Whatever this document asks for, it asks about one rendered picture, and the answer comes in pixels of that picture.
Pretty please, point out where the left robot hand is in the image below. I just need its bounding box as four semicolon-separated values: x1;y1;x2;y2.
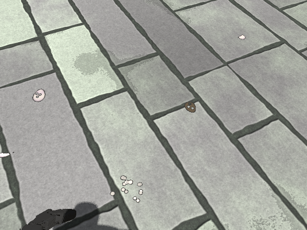
19;209;77;230

